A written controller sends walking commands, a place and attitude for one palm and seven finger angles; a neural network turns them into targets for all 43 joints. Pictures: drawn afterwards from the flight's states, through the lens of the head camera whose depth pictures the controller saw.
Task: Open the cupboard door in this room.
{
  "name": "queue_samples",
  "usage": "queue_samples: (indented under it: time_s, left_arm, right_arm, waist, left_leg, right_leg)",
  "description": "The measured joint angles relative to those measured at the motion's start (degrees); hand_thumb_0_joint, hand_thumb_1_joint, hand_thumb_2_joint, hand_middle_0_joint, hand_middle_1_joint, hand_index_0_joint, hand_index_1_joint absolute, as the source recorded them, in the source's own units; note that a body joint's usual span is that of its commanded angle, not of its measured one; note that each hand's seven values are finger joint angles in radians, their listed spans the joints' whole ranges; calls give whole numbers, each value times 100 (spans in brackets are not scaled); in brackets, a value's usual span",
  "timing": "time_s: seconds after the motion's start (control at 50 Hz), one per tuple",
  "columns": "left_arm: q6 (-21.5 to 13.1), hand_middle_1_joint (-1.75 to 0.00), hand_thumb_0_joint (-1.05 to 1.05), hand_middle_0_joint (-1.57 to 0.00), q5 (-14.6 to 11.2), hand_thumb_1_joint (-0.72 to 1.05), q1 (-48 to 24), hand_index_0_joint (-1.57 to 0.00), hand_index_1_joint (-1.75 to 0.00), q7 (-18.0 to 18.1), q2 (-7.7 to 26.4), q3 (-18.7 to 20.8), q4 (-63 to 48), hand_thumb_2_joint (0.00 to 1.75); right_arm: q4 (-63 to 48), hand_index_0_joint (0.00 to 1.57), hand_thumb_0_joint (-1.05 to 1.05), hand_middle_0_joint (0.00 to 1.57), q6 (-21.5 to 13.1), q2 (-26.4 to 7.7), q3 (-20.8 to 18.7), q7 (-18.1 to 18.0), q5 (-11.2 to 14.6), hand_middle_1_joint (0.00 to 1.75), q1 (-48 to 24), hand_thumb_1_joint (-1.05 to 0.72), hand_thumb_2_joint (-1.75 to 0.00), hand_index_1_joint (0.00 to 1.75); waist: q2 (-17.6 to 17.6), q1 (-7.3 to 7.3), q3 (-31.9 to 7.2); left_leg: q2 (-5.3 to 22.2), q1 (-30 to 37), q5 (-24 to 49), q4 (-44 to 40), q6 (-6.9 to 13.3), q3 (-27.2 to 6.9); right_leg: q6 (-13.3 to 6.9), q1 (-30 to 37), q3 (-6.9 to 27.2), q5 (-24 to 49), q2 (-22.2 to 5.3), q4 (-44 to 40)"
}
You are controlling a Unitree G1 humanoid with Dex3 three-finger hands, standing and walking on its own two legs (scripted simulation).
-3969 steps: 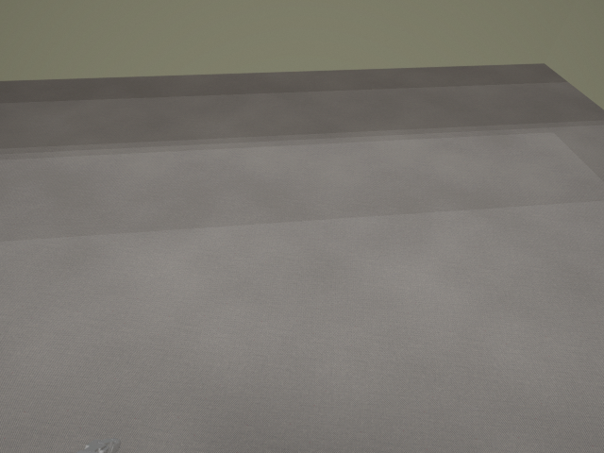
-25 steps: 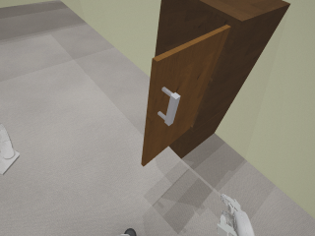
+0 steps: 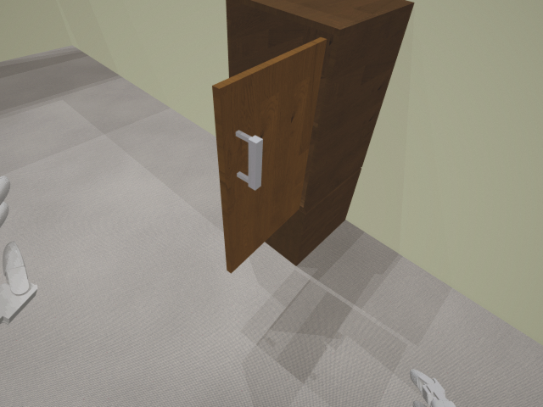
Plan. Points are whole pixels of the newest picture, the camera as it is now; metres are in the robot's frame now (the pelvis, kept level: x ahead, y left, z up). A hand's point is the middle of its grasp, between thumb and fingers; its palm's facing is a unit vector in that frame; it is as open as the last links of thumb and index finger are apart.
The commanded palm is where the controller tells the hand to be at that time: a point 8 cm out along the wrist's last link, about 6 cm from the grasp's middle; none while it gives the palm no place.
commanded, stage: stop stepping back and stand still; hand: left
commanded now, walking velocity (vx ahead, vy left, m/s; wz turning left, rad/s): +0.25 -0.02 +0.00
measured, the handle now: (248, 160) +0.60 +0.05 +0.04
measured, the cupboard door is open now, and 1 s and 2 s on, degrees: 94 94 94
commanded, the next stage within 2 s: let the arm hang, fingers relaxed in 0.30 s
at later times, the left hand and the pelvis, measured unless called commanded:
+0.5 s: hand (80, 350) +0.19 +0.24 +0.05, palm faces +0.24 -0.84 -0.48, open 7.4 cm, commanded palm none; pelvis -0.02 -0.01 -0.01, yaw +2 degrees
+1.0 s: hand out of the picture -0.09 +0.19 -0.16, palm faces +0.09 -0.97 -0.21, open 7.2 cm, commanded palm none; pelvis -0.03 +0.01 +0.01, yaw +3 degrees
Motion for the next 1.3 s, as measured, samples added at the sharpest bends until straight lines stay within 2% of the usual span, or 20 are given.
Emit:
queue_samples:
  time_s: [0.02, 0.08, 0.12, 0.18, 0.2, 0.26, 0.3, 0.36, 0.4, 0.44, 0.48, 0.56, 0.62, 0.66, 0.68, 0.72, 0.76, 0.82, 1.04, 1.3]
  left_arm:
    - [-33, -30, 1, -21, 1, 89, 159, -21, -30, -14, 37, -2, -137, 90]
    - [-163, -31, 1, -22, 50, 89, 456, -22, -30, 2, 60, -16, -338, 90]
    - [-237, -31, 1, -22, 119, 89, 286, -22, -30, 43, -14, -73, -142, 90]
    - [-219, -31, 1, -22, 169, 89, -304, -22, -30, 108, -190, -158, 279, 90]
    - [-197, -31, 1, -22, 169, 89, -507, -22, -30, 128, -245, -145, 414, 90]
    - [-110, -31, 1, -21, 154, 89, -665, -21, -30, 152, -299, 19, 649, 90]
    - [-50, -30, 1, -21, 164, 89, -567, -21, -30, 147, -276, 55, 603, 90]
    - [-44, -30, 1, -21, 175, 89, -253, -21, -30, 121, -166, 18, 266, 90]
    - [-127, -30, 1, -21, 195, 89, -93, -21, -30, 75, -135, -50, 94, 90]
    - [-132, -30, 1, -21, 397, 90, -412, -21, -30, -193, -106, -490, 794, 90]
    - [255, -30, 0, -21, 471, 90, -963, -21, -30, -488, -304, -1057, 2126, 90]
    - [1016, -30, 0, -20, 515, 90, -1712, -20, -30, -696, -970, -1800, 4946, 90]
    - [1256, -30, 0, -20, 490, 91, -1760, -20, -30, -756, -1364, -2185, 6474, 90]
    - [1320, -30, 0, -20, 440, 91, -1634, -20, -30, -797, -1593, -2373, 7215, 90]
    - [1285, -30, -1, -21, 343, 95, -1628, -21, -30, -692, -1640, -2223, 7474, 90]
    - [1258, -30, -3, -21, 358, 101, -1636, -21, -30, -631, -1489, -2101, 7909, 90]
    - [1248, -30, -4, -21, 363, 102, -1582, -21, -30, -685, -1359, -2125, 8303, 90]
    - [1191, -30, -3, -21, 347, 100, -1454, -21, -30, -737, -1298, -2213, 8810, 90]
    - [1094, -30, 0, -20, 334, 93, -1281, -20, -30, -704, -1519, -2372, 9613, 90]
    - [1025, -30, 0, -20, 361, 91, -1565, -20, -30, -667, -1816, -2344, 9421, 90]
  right_arm:
    - [-6, 20, 1, 20, 17, 22, 2, 21, -11, 29, 8, -91, -89, 30]
    - [129, 20, 1, 20, 93, 26, 4, 49, -36, 30, 68, -91, -89, 30]
    - [225, 20, 1, 20, 112, -19, 3, 10, -27, 30, 151, -91, -89, 30]
    - [255, 20, 1, 20, 54, -164, -36, -88, 1, 30, 215, -90, -89, 30]
    - [286, 20, 1, 20, 52, -170, -53, -110, 7, 30, 137, -91, -89, 30]
    - [302, 20, 1, 20, 14, -13, -7, -103, -5, 30, -129, -91, -89, 30]
    - [222, 20, 1, 20, -94, 144, 37, -55, -37, 30, -198, -91, -89, 30]
    - [64, 20, 1, 20, -205, 300, 155, 42, -54, 30, -197, -91, -89, 30]
    - [0, 20, 1, 20, -180, 294, 190, 85, -63, 30, -210, -91, -89, 30]
    - [315, 20, 1, 20, -132, 172, 72, 297, -40, 30, -272, -90, -89, 30]
    - [642, 20, 1, 20, 213, 2, -23, 411, -36, 30, -381, -90, -89, 30]
    - [963, 20, 1, 20, 778, -159, -119, 474, -78, 30, -514, -91, -89, 30]
    - [1143, 20, 1, 20, 925, -124, -136, 453, -105, 29, -534, -91, -89, 30]
    - [1301, 20, 1, 20, 913, -115, -108, 434, -113, 29, -445, -91, -89, 30]
    - [1450, 20, 1, 20, 892, -71, -104, 402, -125, 29, -397, -91, -89, 30]
    - [1795, 20, 1, 20, 929, 54, -54, 364, -143, 29, -296, -91, -89, 30]
    - [2068, 20, 1, 20, 961, 132, -21, 332, -138, 29, -192, -91, -89, 30]
    - [2363, 20, 1, 19, 952, 182, 0, 284, -106, 29, -106, -91, -89, 30]
    - [2839, 20, 1, 20, 842, 406, 49, 260, -48, 29, -19, -91, -89, 30]
    - [2951, 20, 0, 20, 805, 605, -6, 270, -85, 29, 159, -91, -89, 30]
  waist:
    - [0, 42, -2]
    - [-78, 337, -131]
    - [-73, 437, -245]
    - [97, 409, -295]
    - [86, 386, -211]
    - [-57, 341, -35]
    - [-83, 259, 29]
    - [-92, 232, 96]
    - [50, 236, 152]
    - [203, 337, 13]
    - [320, 394, -89]
    - [317, 283, 87]
    - [166, 189, 345]
    - [129, 165, 427]
    - [74, 178, 468]
    - [-102, 314, 526]
    - [-161, 408, 517]
    - [-98, 462, 523]
    - [217, 401, 468]
    - [161, 319, 290]
  left_leg:
    - [14, -130, -296, 286, -45, 2]
    - [37, -390, -847, 1734, -83, 79]
    - [130, -172, -998, 1760, -20, 201]
    - [259, 409, -1123, 889, 122, 189]
    - [211, 378, -787, 889, 129, 179]
    - [116, 380, -591, 930, 103, 323]
    - [110, 451, -492, 715, 91, 338]
    - [148, 500, -355, 505, 1, 333]
    - [247, 395, -510, 692, -43, 254]
    - [245, 55, -1069, 1349, -48, 226]
    - [188, -130, -1523, 1909, -50, 257]
    - [157, -29, -1872, 2202, -55, 368]
    - [216, 328, -1524, 1601, -52, 359]
    - [326, 658, -609, 864, 11, 241]
    - [367, 659, -427, 804, -17, 160]
    - [396, 685, -563, 789, -147, 121]
    - [406, 747, -588, 595, -200, 121]
    - [388, 856, -444, 295, -168, 167]
    - [217, 1149, -163, -231, 4, 405]
    - [125, 1055, -143, -202, 93, 528]
  right_leg:
    - [-34, -36, -4, 129, 7, -29]
    - [-78, -177, 160, 352, -23, 84]
    - [1, -221, 154, 239, -76, 193]
    - [106, -394, -55, 24, -113, 612]
    - [139, -460, -82, -70, -170, 809]
    - [147, -743, 85, -472, -191, 1470]
    - [134, -889, 38, -564, -152, 1719]
    - [127, -657, -160, -281, -135, 839]
    - [-60, -581, -266, 306, -28, 519]
    - [-183, -705, -340, 336, -39, 567]
    - [-196, -768, -385, 233, -159, 685]
    - [-164, -641, -495, 112, -379, 806]
    - [-144, -500, -553, 134, -359, 749]
    - [-118, -480, -628, 120, -226, 757]
    - [-110, -473, -685, 111, -177, 751]
    - [-136, -356, -716, 225, -136, 524]
    - [-125, -251, -718, 384, -107, 210]
    - [-83, -130, -679, 597, -106, -154]
    - [77, -12, -470, 828, -273, -440]
    - [154, -236, -352, 779, -385, -201]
